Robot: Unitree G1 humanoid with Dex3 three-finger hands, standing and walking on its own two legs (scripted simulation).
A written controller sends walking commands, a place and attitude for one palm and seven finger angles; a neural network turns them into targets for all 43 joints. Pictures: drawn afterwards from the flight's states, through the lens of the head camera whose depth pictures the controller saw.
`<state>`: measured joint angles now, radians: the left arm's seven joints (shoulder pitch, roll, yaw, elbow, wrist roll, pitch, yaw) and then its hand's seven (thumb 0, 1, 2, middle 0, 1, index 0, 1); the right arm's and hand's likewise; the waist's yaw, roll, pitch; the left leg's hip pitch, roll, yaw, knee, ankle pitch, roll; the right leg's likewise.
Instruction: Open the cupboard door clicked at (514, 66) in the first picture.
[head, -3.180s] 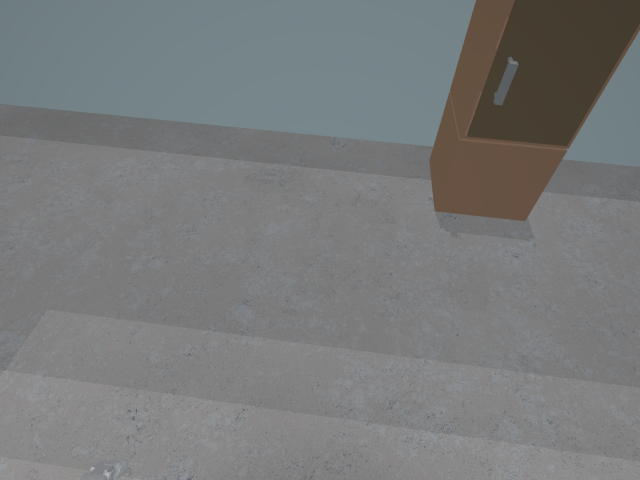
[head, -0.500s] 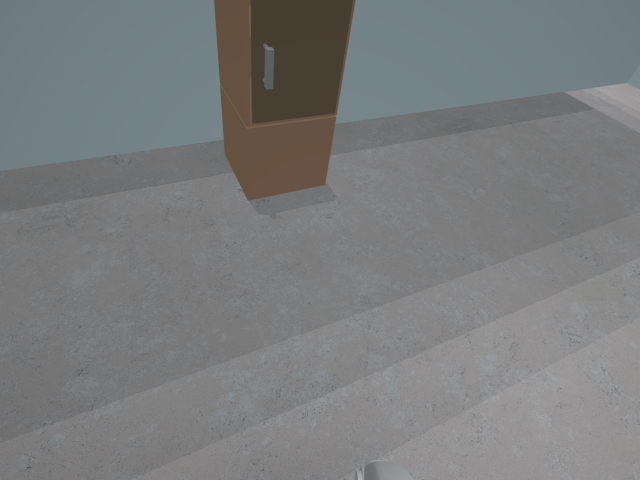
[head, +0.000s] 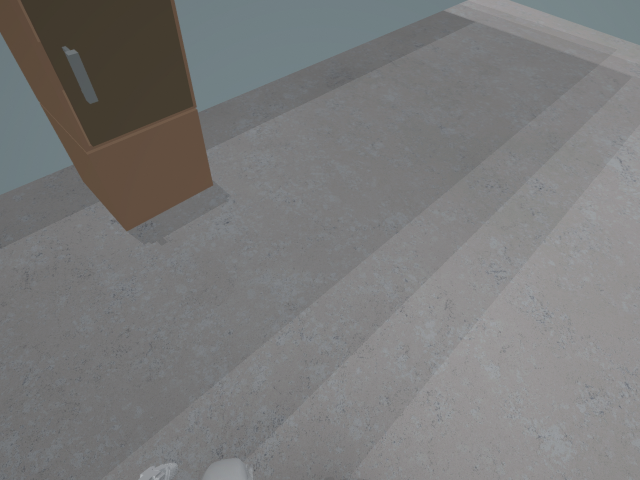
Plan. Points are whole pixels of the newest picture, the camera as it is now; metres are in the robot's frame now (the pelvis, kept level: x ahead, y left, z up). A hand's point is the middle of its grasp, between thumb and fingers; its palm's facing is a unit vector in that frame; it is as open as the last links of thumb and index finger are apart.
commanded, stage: walk to a spot facing it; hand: left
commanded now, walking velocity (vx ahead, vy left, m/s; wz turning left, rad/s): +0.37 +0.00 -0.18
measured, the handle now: (79, 74) +1.11 +0.67 -0.10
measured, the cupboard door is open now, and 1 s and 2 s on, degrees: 0 0 0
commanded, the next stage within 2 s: turn to face it in 1.20 s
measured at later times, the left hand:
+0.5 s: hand (156, 409) +0.25 +0.25 -0.17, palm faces -0.07 -0.99 -0.14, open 7.4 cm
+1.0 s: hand (252, 259) +0.53 +0.13 -0.16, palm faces -0.22 -0.95 -0.22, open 7.2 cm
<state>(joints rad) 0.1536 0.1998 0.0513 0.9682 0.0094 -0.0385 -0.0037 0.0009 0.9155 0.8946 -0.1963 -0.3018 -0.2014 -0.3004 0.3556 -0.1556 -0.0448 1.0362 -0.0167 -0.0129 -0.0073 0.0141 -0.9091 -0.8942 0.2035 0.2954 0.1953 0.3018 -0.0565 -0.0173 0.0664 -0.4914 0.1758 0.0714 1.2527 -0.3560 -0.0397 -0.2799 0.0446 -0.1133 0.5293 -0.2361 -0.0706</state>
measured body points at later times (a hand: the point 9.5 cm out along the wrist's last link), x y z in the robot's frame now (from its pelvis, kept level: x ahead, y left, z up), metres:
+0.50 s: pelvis +0.21 +0.07 +0.02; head +0.22 +0.10 +0.47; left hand +0.25 +0.30 -0.15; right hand +0.19 -0.17 -0.12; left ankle +0.19 +0.15 -0.73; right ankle +0.20 -0.09 -0.63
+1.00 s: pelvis +0.43 -0.04 +0.01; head +0.43 -0.04 +0.46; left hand +0.54 +0.18 -0.14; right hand +0.37 -0.24 -0.15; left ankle +0.46 +0.11 -0.64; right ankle +0.43 -0.10 -0.73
